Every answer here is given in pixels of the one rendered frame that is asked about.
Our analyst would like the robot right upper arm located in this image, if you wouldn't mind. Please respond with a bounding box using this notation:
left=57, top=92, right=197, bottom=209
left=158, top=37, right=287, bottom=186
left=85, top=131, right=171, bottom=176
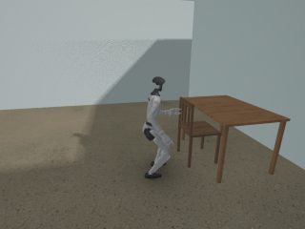
left=148, top=96, right=161, bottom=120

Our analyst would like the robot left shin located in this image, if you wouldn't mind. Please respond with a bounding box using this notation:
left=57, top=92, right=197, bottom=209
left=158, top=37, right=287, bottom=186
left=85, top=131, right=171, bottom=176
left=154, top=142, right=170, bottom=161

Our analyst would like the right robot forearm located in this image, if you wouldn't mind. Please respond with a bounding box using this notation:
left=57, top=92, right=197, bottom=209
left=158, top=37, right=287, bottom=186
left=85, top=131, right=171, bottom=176
left=149, top=115, right=165, bottom=137

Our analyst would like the robot right hand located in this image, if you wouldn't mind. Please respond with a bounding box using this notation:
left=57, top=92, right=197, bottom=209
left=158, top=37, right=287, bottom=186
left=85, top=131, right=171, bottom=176
left=162, top=135, right=174, bottom=150

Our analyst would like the robot left hand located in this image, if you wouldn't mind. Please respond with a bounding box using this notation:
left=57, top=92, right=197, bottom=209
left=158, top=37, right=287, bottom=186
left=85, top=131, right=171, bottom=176
left=169, top=108, right=181, bottom=116

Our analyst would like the table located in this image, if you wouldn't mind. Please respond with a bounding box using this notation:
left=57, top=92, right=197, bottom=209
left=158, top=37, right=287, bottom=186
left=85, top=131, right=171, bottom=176
left=181, top=95, right=291, bottom=183

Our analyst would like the chair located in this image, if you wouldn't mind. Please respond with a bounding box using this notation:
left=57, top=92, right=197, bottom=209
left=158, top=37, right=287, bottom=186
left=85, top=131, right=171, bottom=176
left=176, top=96, right=221, bottom=168

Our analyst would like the robot torso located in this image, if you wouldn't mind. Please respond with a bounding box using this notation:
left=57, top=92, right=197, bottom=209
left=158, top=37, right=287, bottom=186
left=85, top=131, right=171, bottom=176
left=142, top=94, right=162, bottom=134

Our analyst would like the left robot forearm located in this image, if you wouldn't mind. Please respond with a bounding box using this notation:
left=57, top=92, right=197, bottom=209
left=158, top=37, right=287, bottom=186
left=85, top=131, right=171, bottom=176
left=159, top=110, right=170, bottom=115

